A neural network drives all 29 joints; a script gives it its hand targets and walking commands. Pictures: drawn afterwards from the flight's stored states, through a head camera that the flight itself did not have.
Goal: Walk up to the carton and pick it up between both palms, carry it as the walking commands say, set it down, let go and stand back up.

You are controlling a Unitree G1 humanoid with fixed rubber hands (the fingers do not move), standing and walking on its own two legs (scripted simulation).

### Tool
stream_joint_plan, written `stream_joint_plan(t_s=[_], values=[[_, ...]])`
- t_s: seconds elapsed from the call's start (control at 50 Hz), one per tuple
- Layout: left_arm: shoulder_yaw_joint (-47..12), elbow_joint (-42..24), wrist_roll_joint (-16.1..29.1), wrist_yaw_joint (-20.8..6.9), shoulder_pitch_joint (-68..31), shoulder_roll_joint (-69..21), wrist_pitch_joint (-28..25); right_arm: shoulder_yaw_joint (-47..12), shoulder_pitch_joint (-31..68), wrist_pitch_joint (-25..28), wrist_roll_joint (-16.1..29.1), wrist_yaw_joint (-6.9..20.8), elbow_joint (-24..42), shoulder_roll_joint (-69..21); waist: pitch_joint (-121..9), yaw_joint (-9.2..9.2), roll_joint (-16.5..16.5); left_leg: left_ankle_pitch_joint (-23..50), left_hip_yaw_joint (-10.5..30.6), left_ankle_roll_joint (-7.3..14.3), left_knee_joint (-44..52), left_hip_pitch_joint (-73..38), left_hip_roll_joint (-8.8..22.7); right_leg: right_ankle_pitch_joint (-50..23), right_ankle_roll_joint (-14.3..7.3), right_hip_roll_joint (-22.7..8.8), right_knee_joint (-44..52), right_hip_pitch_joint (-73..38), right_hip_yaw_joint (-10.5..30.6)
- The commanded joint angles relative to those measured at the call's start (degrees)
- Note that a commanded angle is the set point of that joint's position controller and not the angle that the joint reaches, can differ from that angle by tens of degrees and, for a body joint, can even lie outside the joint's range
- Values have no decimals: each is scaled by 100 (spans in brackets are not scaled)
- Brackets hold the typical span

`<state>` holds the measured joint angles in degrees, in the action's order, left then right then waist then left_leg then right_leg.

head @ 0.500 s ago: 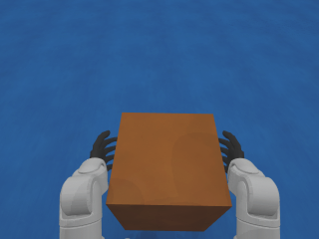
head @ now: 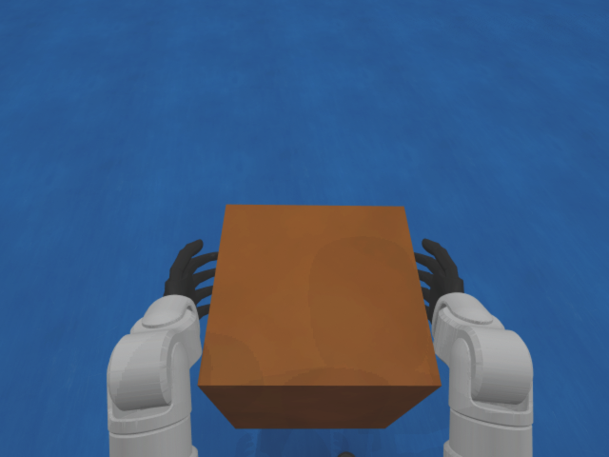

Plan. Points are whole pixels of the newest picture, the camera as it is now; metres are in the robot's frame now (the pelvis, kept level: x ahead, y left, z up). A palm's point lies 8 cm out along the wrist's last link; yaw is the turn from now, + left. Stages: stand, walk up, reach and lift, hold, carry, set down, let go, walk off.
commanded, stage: carry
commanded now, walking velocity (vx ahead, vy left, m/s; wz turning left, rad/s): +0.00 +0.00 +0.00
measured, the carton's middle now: (312, 326) +0.27 +0.00 +0.03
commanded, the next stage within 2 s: none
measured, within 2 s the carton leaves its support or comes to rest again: neither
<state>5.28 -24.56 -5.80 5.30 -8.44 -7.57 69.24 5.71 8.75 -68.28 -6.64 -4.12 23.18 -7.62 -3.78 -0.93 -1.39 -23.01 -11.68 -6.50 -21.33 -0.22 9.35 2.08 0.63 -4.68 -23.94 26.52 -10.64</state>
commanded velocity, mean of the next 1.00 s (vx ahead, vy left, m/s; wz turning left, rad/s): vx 0.00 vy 0.00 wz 0.00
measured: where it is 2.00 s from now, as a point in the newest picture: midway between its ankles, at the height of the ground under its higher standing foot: outside the picture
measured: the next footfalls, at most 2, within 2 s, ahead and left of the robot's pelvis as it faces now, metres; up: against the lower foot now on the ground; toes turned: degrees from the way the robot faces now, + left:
left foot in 0.34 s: +0.22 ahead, +0.07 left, +0.00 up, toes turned +9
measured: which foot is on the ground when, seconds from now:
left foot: down 0.00-0.00, up 0.02-0.32, down 0.34-1.00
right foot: down 0.00-1.00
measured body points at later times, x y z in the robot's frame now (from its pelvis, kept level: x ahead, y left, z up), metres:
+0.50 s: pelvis +0.19 -0.04 +0.01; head +0.16 -0.03 +0.46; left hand +0.46 +0.11 +0.09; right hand +0.46 -0.20 +0.10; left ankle +0.18 +0.06 -0.73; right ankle +0.13 -0.12 -0.73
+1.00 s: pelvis +0.21 -0.03 +0.00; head +0.19 -0.03 +0.45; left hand +0.49 +0.11 +0.08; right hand +0.48 -0.19 +0.09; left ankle +0.18 +0.06 -0.73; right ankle +0.13 -0.12 -0.73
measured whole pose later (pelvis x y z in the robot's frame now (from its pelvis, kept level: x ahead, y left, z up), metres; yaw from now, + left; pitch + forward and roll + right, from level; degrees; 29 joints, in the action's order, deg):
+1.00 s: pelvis +0.21 -0.03 +0.00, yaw -2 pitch +4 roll +0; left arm 6.3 -18.2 -5.9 4.7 -8.1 -7.5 68.1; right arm 6.0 9.0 -68.3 -7.3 -4.6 17.5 -7.6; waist -7.5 -0.2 -0.8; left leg -19.0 -11.1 1.3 -31.0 15.8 2.5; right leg 22.5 -0.7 -2.8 -29.5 10.7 -10.7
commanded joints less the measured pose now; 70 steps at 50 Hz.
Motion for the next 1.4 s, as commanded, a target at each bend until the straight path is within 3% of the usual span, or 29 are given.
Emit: stream_joint_plan(t_s=[0.0,0.02,0.04,0.06,0.08,0.1,0.12,0.18,0.24,0.28,0.3,0.34,0.36,0.38,0.42,0.48,0.54,0.74,0.96,1.14,1.38], values=[[-4067,174,2137,-1378,-1994,-4830,44,-4014,2035,-144,2087,1396,-23,-4721,-1881,184,-434,1294,-345,294,-2750,1321,-80,-1755,-191,-779,-13,-3103,805],[-4046,224,2155,-1413,-2014,-4785,-6,-4146,2195,-165,2182,1372,158,-4823,-2358,197,-2182,-897,111,163,-4133,2858,-680,-2675,-963,-1670,248,-4285,2490],[-4010,148,2261,-1454,-2053,-4932,-22,-4107,2109,-135,2162,1368,92,-4962,-2389,212,-1619,-1187,761,350,-4672,3289,-538,-3412,-1176,-1811,343,-4267,2475],[-3973,220,2262,-1477,-2062,-5185,-86,-4218,2393,-71,2253,1392,260,-5120,-2321,235,-1136,-1070,954,458,-4702,3335,-372,-4018,-1193,-1705,170,-4039,2023],[-3974,117,2306,-1484,-2161,-5339,-166,-4304,2604,8,2347,1399,455,-5285,-2300,248,-732,-816,1034,509,-4431,3296,-226,-4111,-1151,-1605,96,-3833,1684],[-4009,19,2354,-1474,-2216,-5447,-202,-4320,2660,63,2398,1389,546,-5404,-2188,234,-572,-591,1058,537,-3815,3150,-148,-3842,-1004,-1486,158,-3536,1364],[-4065,-79,2419,-1473,-2264,-5503,-263,-4311,2566,121,2403,1360,538,-5436,-2180,221,-540,-420,939,554,-3308,2843,-231,-3690,-908,-1361,204,-3297,1120],[-4051,-172,2383,-1474,-2068,-5302,-308,-4222,1949,157,2237,1258,345,-5336,-2157,190,-661,-146,740,596,-2217,2328,-468,-3645,-972,-1291,269,-3119,879],[-4021,-69,2324,-1512,-1931,-5187,-275,-4215,1871,140,2150,1244,343,-5204,-2020,192,-786,533,509,625,-1274,1964,-595,-3476,-890,-1183,199,-2896,629],[-4015,-18,2311,-1516,-1994,-5138,-230,-4221,1942,99,2140,1273,294,-5145,-1883,106,-535,1707,375,631,-319,1361,-518,-2588,-643,-1025,49,-2433,419],[-4017,2,2294,-1507,-2073,-5115,-202,-4214,2047,63,2152,1295,264,-5097,-1840,67,-394,2216,446,638,-123,970,-353,-1716,-432,-903,-61,-2089,416],[-4046,121,2213,-1482,-2017,-4987,-105,-4081,2038,-28,2158,1357,-59,-4917,-1744,116,347,3053,1048,757,-384,794,354,201,-112,-483,-243,-1594,326],[-4059,135,2204,-1492,-2146,-4966,-62,-4047,2061,-45,2155,1391,-257,-4887,-1526,123,569,2943,1141,827,-366,1133,479,443,-53,-413,-165,-1686,388],[-4051,191,2201,-1498,-2315,-4949,-29,-4010,2127,-69,2163,1425,-392,-4899,-1339,103,596,2840,1109,793,-351,1387,433,404,-78,-409,-110,-1773,443],[-4046,314,2220,-1488,-2474,-4981,1,-3997,2252,-88,2173,1442,-445,-4964,-1280,52,409,3341,865,736,-596,1383,188,-687,-107,-517,-300,-1818,521],[-3957,561,2193,-1487,-2333,-5012,52,-3961,2271,-118,2168,1429,-559,-4993,-1543,42,233,4067,716,728,-913,1155,89,-2023,-64,-559,-546,-1995,506],[-3925,603,2187,-1481,-2392,-5086,33,-3976,2445,-104,2201,1427,-496,-5051,-1649,51,114,4204,646,708,-996,1047,65,-2352,-35,-526,-636,-2045,447],[-3955,398,2200,-1448,-2364,-5119,-46,-4013,2432,-50,2232,1393,-255,-5065,-1791,76,180,4415,601,733,-981,782,41,-2180,-51,-442,-655,-2099,409],[-3925,437,2201,-1491,-2389,-5044,-60,-3986,2395,-18,2171,1361,-329,-5013,-1595,66,70,3522,649,797,-845,977,6,-1956,-137,-551,-528,-2114,476],[-3835,541,2139,-1488,-2465,-4982,-94,-3898,2510,2,2142,1355,-438,-4937,-1319,76,132,2729,759,858,-477,1126,0,-410,-175,-497,-204,-1862,560],[-3756,680,2080,-1466,-2544,-4905,-176,-3758,2551,70,2050,1349,-606,-4857,-1209,66,145,2268,838,886,-295,1284,-17,280,-191,-466,9,-1678,638]])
